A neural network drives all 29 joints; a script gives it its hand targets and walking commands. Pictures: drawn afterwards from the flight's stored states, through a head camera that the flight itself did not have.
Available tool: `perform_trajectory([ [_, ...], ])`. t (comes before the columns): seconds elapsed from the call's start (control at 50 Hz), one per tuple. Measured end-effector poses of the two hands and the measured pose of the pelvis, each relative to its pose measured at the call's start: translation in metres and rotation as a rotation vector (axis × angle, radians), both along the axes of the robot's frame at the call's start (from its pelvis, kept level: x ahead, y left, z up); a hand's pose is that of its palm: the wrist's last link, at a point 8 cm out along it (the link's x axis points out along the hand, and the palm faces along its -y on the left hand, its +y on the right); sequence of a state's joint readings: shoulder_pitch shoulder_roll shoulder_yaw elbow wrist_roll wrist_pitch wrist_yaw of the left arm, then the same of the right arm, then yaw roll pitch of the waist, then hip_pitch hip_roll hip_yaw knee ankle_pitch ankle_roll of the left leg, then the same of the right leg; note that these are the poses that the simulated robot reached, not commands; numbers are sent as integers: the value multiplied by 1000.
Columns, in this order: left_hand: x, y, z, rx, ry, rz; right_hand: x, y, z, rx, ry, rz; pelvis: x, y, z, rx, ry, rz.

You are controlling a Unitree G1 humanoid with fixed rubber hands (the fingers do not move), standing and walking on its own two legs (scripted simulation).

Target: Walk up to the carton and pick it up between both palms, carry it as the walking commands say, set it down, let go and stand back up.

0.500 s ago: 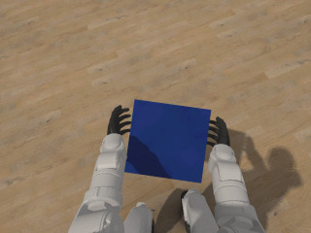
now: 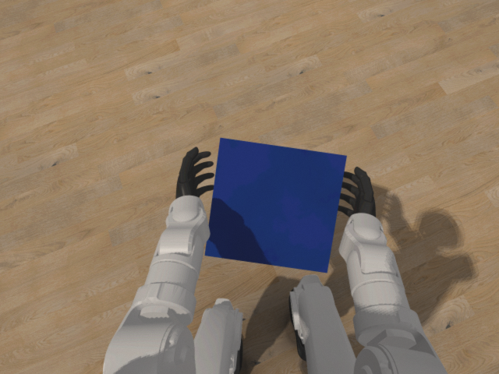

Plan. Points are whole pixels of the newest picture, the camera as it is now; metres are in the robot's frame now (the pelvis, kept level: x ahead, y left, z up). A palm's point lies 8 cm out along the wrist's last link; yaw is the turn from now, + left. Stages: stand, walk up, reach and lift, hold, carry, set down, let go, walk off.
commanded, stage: set down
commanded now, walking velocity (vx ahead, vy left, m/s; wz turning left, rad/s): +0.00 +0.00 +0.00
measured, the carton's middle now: (270, 198) +0.44 -0.04 -0.20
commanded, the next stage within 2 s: none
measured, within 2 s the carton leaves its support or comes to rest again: neither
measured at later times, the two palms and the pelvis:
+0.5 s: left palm (199, 198) +0.44 +0.10 -0.16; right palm (343, 214) +0.39 -0.18 -0.18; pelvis -0.03 -0.01 -0.08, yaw +2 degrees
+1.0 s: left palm (216, 204) +0.46 +0.08 -0.29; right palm (336, 217) +0.41 -0.19 -0.29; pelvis -0.08 +0.00 -0.15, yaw +1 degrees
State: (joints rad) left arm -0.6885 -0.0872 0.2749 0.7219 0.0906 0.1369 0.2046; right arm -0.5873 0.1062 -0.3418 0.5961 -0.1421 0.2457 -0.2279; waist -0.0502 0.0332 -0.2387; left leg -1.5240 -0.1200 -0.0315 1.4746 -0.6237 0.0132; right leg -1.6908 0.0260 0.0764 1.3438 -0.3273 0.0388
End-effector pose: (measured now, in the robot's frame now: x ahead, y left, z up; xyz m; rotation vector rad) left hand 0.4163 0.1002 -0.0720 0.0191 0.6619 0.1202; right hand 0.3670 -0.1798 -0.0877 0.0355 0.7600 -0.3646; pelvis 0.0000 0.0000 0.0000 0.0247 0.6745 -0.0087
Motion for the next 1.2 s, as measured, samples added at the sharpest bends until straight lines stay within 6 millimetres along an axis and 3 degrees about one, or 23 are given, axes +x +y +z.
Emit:
perform_trajectory([
  [0.42, 20, -1, -72, 35, -9, -16, 21, -1, -74, -3, -14, 7, -27, -12, -69, 24, 30, 8],
  [0.72, 37, -3, -129, 47, 6, -38, 31, -1, -132, -24, 3, 3, -46, -7, -107, 11, 8, 33],
  [0.82, 45, -5, -155, 45, -29, -49, 38, -2, -156, -32, -28, -22, -60, -4, -118, 6, -110, 35],
  [0.9, 49, -7, -185, 39, -59, -51, 39, -4, -187, -33, -57, -37, -75, 0, -126, -4, -243, 41],
  [0.98, 46, -14, -210, 43, -20, -48, 44, -12, -202, -48, -11, -7, -76, 1, -145, 0, -227, 27],
  [1.06, 44, -19, -221, 44, -2, -57, 44, -18, -210, -49, 5, -14, -78, 1, -158, 4, -241, 23],
  [1.2, 53, -19, -222, 92, 5, -82, 47, -17, -221, -35, 16, -1, -84, 0, -167, 10, -246, 32],
])
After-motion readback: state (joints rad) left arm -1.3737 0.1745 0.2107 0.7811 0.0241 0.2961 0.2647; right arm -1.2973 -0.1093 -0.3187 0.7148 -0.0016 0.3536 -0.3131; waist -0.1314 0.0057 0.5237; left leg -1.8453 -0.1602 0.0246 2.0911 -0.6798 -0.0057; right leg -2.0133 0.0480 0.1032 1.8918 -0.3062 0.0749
